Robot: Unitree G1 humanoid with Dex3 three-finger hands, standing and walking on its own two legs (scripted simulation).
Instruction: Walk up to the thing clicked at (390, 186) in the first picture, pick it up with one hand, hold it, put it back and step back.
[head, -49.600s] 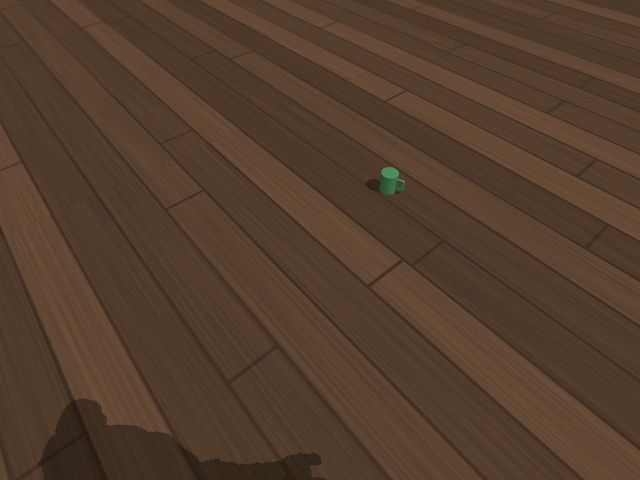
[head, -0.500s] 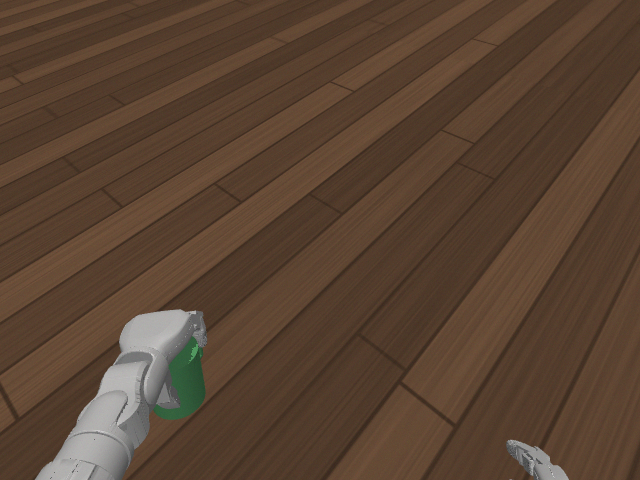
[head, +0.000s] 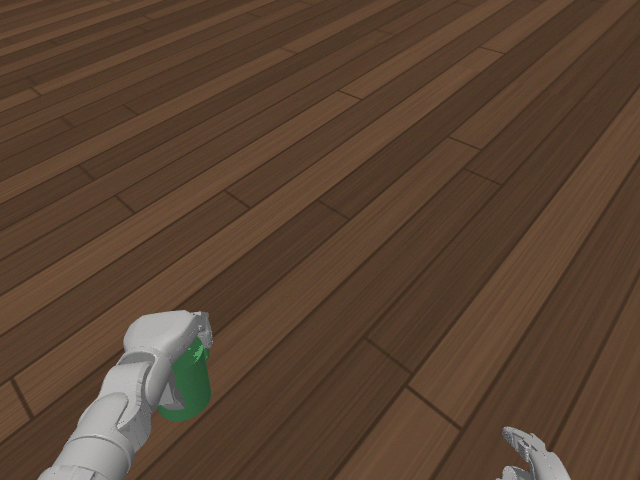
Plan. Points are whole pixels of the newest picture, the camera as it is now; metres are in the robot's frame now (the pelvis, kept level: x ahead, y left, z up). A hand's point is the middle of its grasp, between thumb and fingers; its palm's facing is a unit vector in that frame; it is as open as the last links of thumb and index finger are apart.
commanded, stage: hold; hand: left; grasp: from above
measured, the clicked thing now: (186, 367) +0.31 +0.22 -0.09
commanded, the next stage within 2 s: crouch in 0.72 s
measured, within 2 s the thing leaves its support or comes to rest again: neither
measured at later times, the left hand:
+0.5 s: hand (173, 366) +0.29 +0.22 -0.04, palm faces -0.45 -0.05 -0.89, open 10.3 cm
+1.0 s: hand (178, 367) +0.29 +0.22 -0.05, palm faces -0.45 -0.05 -0.89, open 10.3 cm
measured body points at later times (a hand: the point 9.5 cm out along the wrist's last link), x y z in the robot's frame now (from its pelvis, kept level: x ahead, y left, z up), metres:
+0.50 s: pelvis +0.00 +0.00 +0.00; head +0.01 -0.02 +0.45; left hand +0.31 +0.22 +0.01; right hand +0.15 -0.25 -0.11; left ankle +0.04 +0.13 -0.73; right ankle +0.01 -0.14 -0.73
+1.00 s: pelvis +0.01 +0.00 +0.00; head +0.02 -0.02 +0.45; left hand +0.31 +0.22 +0.00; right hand +0.15 -0.25 -0.11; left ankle +0.04 +0.13 -0.73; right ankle +0.01 -0.14 -0.73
